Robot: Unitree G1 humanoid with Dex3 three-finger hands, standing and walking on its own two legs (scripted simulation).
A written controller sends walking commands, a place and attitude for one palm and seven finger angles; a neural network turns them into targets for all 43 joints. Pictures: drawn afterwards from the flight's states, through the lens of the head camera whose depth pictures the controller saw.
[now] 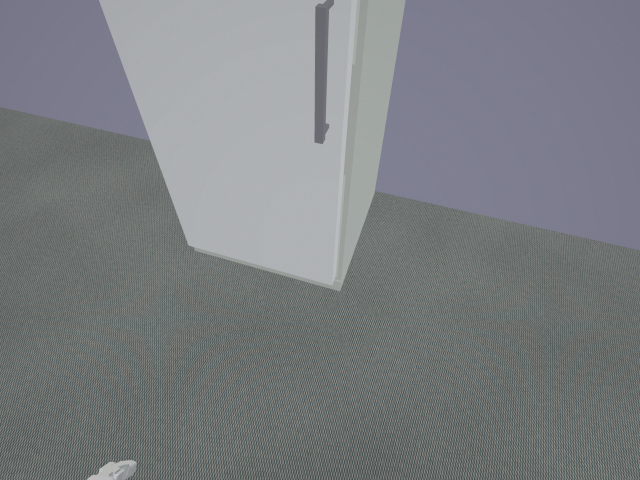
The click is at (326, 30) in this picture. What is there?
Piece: fridge door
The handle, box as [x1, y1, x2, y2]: [314, 0, 333, 143]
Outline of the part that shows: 333,0 326,0 322,4 319,3 315,7 314,142 322,143 324,140 324,134 328,128 328,124 325,122 328,9 333,4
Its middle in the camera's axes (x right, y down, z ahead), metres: +0.01 -0.33 +0.80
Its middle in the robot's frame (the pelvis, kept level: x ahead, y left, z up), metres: +0.84 +0.05 +0.10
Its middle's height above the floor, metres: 0.87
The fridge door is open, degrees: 0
